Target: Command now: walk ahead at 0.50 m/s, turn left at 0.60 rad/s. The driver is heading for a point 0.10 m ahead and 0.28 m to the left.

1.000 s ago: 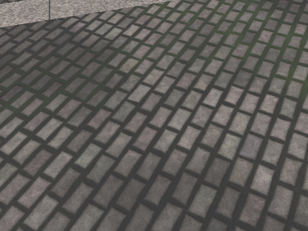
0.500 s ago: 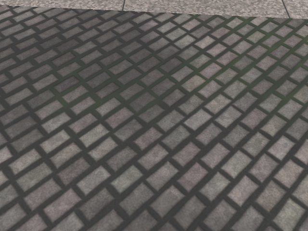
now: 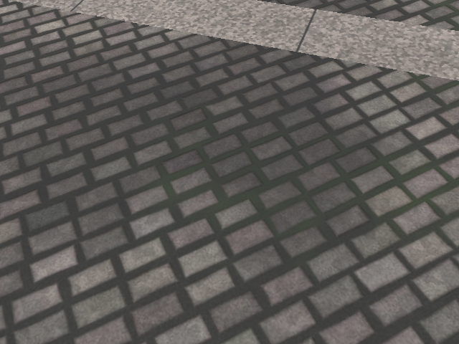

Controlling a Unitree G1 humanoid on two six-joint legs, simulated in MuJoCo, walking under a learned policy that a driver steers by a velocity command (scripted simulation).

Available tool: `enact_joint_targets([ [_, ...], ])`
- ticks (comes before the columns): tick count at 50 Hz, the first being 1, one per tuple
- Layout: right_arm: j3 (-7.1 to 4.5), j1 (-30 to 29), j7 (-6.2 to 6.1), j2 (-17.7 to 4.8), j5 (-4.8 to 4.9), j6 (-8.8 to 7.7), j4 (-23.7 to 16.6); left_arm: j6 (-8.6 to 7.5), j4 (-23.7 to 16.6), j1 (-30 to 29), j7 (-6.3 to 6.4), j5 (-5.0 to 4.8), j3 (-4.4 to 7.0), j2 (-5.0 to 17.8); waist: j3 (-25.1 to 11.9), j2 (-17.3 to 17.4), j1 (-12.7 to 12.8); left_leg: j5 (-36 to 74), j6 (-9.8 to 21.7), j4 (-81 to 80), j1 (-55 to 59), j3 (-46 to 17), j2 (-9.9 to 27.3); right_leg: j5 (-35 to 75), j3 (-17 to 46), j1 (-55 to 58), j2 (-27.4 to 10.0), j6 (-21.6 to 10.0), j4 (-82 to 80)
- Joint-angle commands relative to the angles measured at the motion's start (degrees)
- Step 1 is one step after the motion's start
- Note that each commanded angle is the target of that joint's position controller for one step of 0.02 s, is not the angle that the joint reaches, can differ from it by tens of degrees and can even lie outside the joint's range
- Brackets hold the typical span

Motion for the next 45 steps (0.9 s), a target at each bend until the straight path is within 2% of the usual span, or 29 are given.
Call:
enact_joint_targets([
  [1, -0.27, 1.17, 1.17, -2.10, -0.33, 0.70, -3.75, -2.02, -1.18, 3.60, -0.39, -0.76, 1.76, 6.36, -1.31, -8.77, 0.35, 4.13, -0.80, 0.70, -9.07, -1.92, 4.23, 8.37, 12.87, 6.58, -16.41, -7.05, -15.21],
  [5, 0.23, -6.40, 1.90, -1.11, -0.20, 0.71, -6.52, -2.00, 0.50, 5.98, -0.50, -0.64, 2.05, 6.63, 0.13, -7.79, 1.49, 11.34, -1.89, -6.17, -14.48, -0.42, 4.97, 13.07, 5.02, 9.42, -15.36, -6.90, -16.38],
  [9, 1.27, -13.89, 2.91, 0.65, -0.09, 0.26, -8.97, -1.81, 1.68, 7.55, -0.43, -0.68, 2.31, 7.44, 1.59, -7.92, 3.17, 18.20, -1.30, -19.59, -11.05, 3.66, 4.97, 15.14, -1.47, 10.18, -14.39, -5.48, -15.90],
  [13, 1.34, -18.42, 3.24, 0.13, -0.65, 0.29, -11.01, -0.83, 3.42, 10.74, 0.18, -0.62, 2.81, 9.29, 2.72, -7.94, 4.39, 12.62, 1.22, -27.57, -8.58, 7.65, 3.61, 21.91, -4.47, 16.10, -16.41, -4.35, -13.00],
  [15, 0.93, -16.97, 2.70, -0.55, -1.07, 0.36, -10.97, 0.03, 4.14, 11.36, 0.54, -0.51, 3.05, 10.84, 0.91, -8.87, 3.27, 6.22, 3.36, -29.88, -3.93, 9.94, 0.35, 38.73, -6.79, 19.14, -16.81, -3.53, -5.94],
  [16, 0.47, -13.47, 2.28, -1.30, -1.23, 0.21, -10.12, 0.54, 4.37, 11.52, 0.68, -0.48, 3.19, 11.76, -1.66, -9.25, 1.58, 3.32, 4.73, -30.89, 0.56, 10.70, -1.99, 47.33, -7.72, 20.03, -16.84, -3.32, 0.99],
  [17, -0.28, -6.16, 1.70, -2.35, -1.43, -0.30, -7.96, 1.09, 4.19, 11.07, 0.74, -0.68, 3.18, 12.26, -6.03, -8.29, -1.76, 3.39, 6.38, -33.99, 9.28, 10.80, -4.49, 49.39, -8.90, 18.12, -16.27, -2.81, 11.78],
  [18, -1.65, 4.36, 0.79, -5.12, -1.93, -0.70, -4.62, 1.26, 3.01, 10.28, 0.70, -0.56, 2.91, 11.74, -12.22, -4.60, -6.45, 3.50, 8.73, -37.00, 24.44, 5.54, -2.47, 38.43, -9.64, 8.67, -15.00, -1.01, 26.96],
  [19, -3.24, 5.61, -0.14, -11.74, -1.81, -0.67, -5.06, 0.91, -1.15, 12.61, -0.34, -1.39, 1.17, 4.75, -18.60, 9.26, -3.91, 2.17, 15.07, -39.31, 43.63, -22.11, 16.27, -5.48, -9.36, -15.76, -7.59, 2.55, 47.33],
  [20, -3.62, 6.40, -0.72, -13.11, 0.40, -0.26, -6.88, 0.80, -3.03, 8.05, -0.28, -0.89, 1.89, 7.87, -22.43, 6.67, -5.62, 21.23, 19.36, -46.33, 45.39, -40.46, 23.76, -21.86, 0.98, -24.26, -0.75, 4.05, 58.21],
  [21, -3.16, 4.97, -1.48, -11.16, 1.02, -0.22, -5.45, 0.83, -3.66, 3.73, -0.15, -1.29, 1.83, 7.88, -15.33, 0.01, -4.94, 39.94, 18.02, -44.13, 40.84, -26.35, 21.88, -15.71, 5.15, -26.86, -4.59, 3.54, 57.92],
  [22, -2.04, 2.77, -1.87, -7.32, 1.35, -0.72, -4.60, 0.44, -2.86, 4.38, 0.02, -1.82, 0.93, 5.91, -10.02, -1.44, -2.50, 52.00, 16.13, -43.18, 33.30, -18.53, 19.38, -12.75, 5.34, -24.27, -6.08, 3.20, 53.10],
  [23, -1.23, 0.18, -2.00, -4.80, 1.41, -1.08, -4.35, 0.83, -1.62, 5.59, 0.12, -1.36, 0.89, 5.57, -6.60, -3.06, 0.11, 53.12, 12.82, -44.10, 27.43, -13.18, 15.93, -12.33, 5.73, -21.26, -7.48, 2.98, 48.04],
  [24, -0.49, -2.65, -2.05, -3.18, 1.74, -1.24, -4.52, 1.88, -0.90, 7.61, 0.03, -0.42, 0.96, 5.85, -5.49, -2.00, 2.51, 52.03, 11.27, -45.96, 22.32, -10.08, 13.76, -11.95, 5.85, -17.44, -7.69, 3.20, 45.15],
  [25, 0.02, -3.58, -1.83, -2.31, 1.67, -1.61, -4.59, 2.95, 0.16, 9.30, -0.09, 0.13, 1.13, 6.06, -5.65, -1.33, 3.42, 54.24, 10.18, -46.79, 19.42, -8.03, 12.74, -11.06, 5.62, -13.89, -7.40, 3.31, 43.32],
  [28, -0.15, -2.23, -1.53, -3.92, 1.36, -2.49, -3.02, 4.23, 0.89, 9.96, -0.58, -0.13, 1.11, 4.69, -6.68, -0.99, 4.30, 58.93, 9.96, -48.29, 17.82, -4.52, 11.04, -6.95, 4.51, -12.29, -5.65, 3.70, 38.86],
  [32, 0.64, -0.45, -1.93, -2.77, 1.22, -2.25, -0.90, 4.66, 0.42, 4.89, -0.47, -0.09, 0.87, 3.83, -5.28, 0.78, 2.71, 56.18, 7.76, -48.61, 19.31, -2.12, 9.34, -0.92, 4.27, -13.69, -5.13, 3.51, 29.72],
  [35, 0.98, 1.59, -2.30, -2.51, 0.98, -1.95, 0.81, 4.75, -0.02, 1.10, -0.09, -0.32, 0.57, 3.42, -4.49, 1.49, 0.93, 54.78, 7.39, -48.03, 21.54, -2.46, 10.10, 1.04, 4.21, -13.08, -4.49, 2.97, 22.97],
  [40, 1.58, 1.98, -2.81, -1.89, 0.57, -1.38, 3.16, 4.21, 1.12, 0.65, 1.06, -0.58, 0.34, 3.18, -2.85, 1.78, 0.25, 54.19, 7.54, -43.81, 22.85, -4.65, 11.44, -3.19, 3.90, -7.04, -2.12, 0.86, 12.55],
  [41, 1.71, 1.42, -2.99, -1.75, 0.80, -1.26, 3.54, 3.95, 1.68, 1.65, 1.31, -0.63, 0.28, 2.92, -2.50, 1.50, 0.81, 52.62, 7.12, -42.37, 22.67, -5.39, 11.45, -2.98, 3.84, -4.62, -1.77, 0.17, 8.45],
  [42, 1.89, 0.38, -3.23, -1.51, 1.30, -1.20, 3.85, 3.51, 2.61, 3.61, 1.56, -0.56, 0.12, 2.36, -2.42, 0.27, 2.33, 48.95, 5.72, -40.30, 21.48, -5.55, 10.59, 2.03, 4.12, 0.18, -1.95, -0.52, 1.31],
  [43, 2.18, 0.45, -3.41, -1.01, 1.59, -1.51, 3.85, 2.72, 3.62, 6.25, 1.90, -0.24, 0.23, 3.61, -4.22, -2.40, 3.21, 41.19, 3.23, -38.40, 18.37, -5.57, 8.77, 17.21, 7.97, 8.43, -5.65, -1.14, -3.60],
  [44, 2.42, 4.67, -3.52, 0.03, 1.16, -1.71, 3.87, 2.12, 3.74, 7.54, 2.16, -0.10, 0.88, 7.90, -7.08, -7.88, 0.37, 23.38, 1.48, -35.73, 14.75, -3.68, 4.73, 38.77, 15.32, 15.26, -13.82, -3.28, -0.33],
  [45, 2.42, 9.56, -3.70, 1.49, 1.62, -0.62, 6.77, 2.58, 3.96, 5.57, 1.96, -1.38, 0.70, 7.55, -8.74, -13.38, -0.57, 1.69, 0.31, -34.10, 15.13, -1.01, -0.30, 48.80, 19.65, 13.59, -19.29, -11.00, 1.16],
])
